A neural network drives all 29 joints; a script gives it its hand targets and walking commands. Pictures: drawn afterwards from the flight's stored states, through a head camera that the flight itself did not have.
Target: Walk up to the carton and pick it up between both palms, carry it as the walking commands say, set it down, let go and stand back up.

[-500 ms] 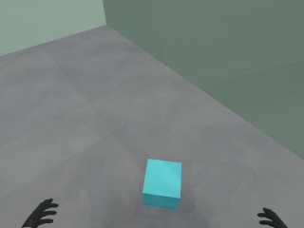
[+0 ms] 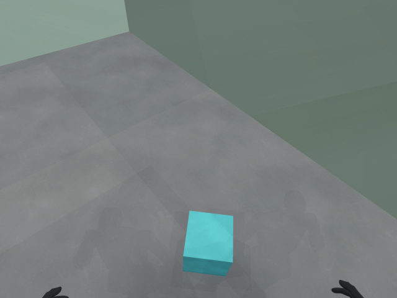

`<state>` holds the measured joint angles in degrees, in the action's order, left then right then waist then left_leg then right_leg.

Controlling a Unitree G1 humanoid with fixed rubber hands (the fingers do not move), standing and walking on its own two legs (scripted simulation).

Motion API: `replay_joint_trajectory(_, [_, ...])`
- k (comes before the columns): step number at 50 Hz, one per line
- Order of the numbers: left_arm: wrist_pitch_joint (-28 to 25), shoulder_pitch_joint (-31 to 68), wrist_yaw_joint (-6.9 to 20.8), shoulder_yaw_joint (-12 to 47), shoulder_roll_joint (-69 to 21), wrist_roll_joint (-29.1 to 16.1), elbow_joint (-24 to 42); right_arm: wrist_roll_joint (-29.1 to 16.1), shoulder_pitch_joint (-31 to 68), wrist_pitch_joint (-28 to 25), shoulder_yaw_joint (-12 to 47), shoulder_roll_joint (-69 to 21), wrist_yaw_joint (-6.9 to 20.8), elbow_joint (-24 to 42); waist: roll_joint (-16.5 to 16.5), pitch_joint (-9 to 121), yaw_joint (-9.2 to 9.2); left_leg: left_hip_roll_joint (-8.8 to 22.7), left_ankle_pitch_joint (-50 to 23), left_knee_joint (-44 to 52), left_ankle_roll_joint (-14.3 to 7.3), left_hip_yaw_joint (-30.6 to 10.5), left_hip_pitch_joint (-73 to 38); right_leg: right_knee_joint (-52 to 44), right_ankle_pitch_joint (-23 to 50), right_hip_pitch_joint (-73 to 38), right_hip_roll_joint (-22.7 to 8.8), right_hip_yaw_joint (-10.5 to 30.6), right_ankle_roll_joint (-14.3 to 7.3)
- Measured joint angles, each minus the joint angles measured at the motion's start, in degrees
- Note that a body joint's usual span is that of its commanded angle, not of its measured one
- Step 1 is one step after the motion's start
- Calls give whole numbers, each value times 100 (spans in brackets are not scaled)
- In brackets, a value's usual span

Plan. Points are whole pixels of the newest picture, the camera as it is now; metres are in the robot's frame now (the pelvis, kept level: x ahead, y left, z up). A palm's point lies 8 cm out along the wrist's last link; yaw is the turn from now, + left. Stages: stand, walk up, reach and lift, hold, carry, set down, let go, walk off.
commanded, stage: walk up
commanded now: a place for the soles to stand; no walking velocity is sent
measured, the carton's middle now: (207, 243) +0.46 -0.06 -0.67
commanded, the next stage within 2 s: reach and lift in 1.80 s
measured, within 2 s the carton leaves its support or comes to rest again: neither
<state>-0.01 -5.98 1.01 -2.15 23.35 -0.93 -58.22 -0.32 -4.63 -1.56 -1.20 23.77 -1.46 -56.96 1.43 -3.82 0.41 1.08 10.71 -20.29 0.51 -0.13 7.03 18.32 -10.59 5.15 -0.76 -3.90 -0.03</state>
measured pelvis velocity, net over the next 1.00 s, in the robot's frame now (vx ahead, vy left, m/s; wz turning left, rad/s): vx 0.06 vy -0.02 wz -0.07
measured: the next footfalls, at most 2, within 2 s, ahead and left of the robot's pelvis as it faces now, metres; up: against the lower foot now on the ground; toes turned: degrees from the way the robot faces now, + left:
none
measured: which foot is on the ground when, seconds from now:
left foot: down 0.00-1.00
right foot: down 0.00-1.00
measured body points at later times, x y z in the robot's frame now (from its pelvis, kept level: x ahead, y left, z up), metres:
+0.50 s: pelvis +0.04 -0.01 -0.01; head +0.06 -0.01 +0.44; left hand +0.13 +0.31 -0.12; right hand +0.14 -0.34 -0.11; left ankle +0.03 +0.11 -0.75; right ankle +0.00 -0.12 -0.75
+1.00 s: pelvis +0.06 -0.02 -0.01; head +0.08 -0.02 +0.43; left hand +0.19 +0.30 -0.12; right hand +0.15 -0.36 -0.11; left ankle +0.03 +0.11 -0.74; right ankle +0.00 -0.12 -0.75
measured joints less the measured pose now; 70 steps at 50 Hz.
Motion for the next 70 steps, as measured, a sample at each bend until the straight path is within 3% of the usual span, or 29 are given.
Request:
replay_joint_trajectory(9, [-22,-42,-17,-19,-10,43,-68,40,13,3,-35,-42,9,38,-17,25,13,-17,20,65,-29,84,-67,-19,-11,-14,-22,87,31])
replay_joint_trajectory(14, [40,-285,42,-142,72,166,254,215,-292,31,-165,-75,15,353,90,74,21,-56,283,-217,-53,187,-44,740,-523,272,-71,209,-97])
replay_joint_trajectory(18, [-17,-469,52,-152,55,206,448,219,-525,60,-214,4,30,529,-70,47,2,144,552,-565,58,169,23,720,-560,182,119,205,-97])
replay_joint_trajectory(22, [-36,-590,12,-134,18,176,587,132,-557,72,-180,69,14,667,-188,-49,-9,155,950,-1064,-85,116,243,666,-622,75,205,190,-186])
replay_joint_trajectory(24, [1,-622,-15,-99,12,158,642,127,-543,42,-144,66,0,726,-204,-114,8,118,499,-768,-135,118,192,719,-693,36,200,192,-163])
replay_joint_trajectory(29, [47,-551,-46,-34,37,112,712,119,-501,6,-104,7,-16,793,-45,-118,48,44,628,-649,37,194,43,903,-858,60,109,274,-92])
replay_joint_trajectory(49, [89,-312,-67,-65,57,110,701,96,-379,164,-136,95,-52,756,-139,-93,-26,268,937,-1086,92,349,89,1012,-1058,-5,262,287,-193])
replay_joint_trajectory(53, [67,-408,-95,-60,-6,135,699,50,-378,214,-112,96,-39,731,-166,-132,5,159,1404,-1508,-81,175,336,887,-922,-74,254,288,-225])
replay_joint_trajectory(54, [74,-428,-102,-51,-13,143,697,51,-378,195,-98,83,-39,736,-158,-154,15,130,1286,-1281,-104,165,317,864,-910,-92,237,291,-211])
replay_joint_trajectory(56, [78,-442,-96,-29,-10,133,660,84,-368,121,-81,41,-57,704,-116,-195,39,94,353,-778,-48,185,189,895,-921,-95,190,310,-152])
replay_joint_trajectory(70, [-20,-172,-78,-20,12,58,243,-6,-251,55,-50,41,-44,344,-94,29,-39,104,220,-247,36,258,-19,183,-491,-344,187,371,-98])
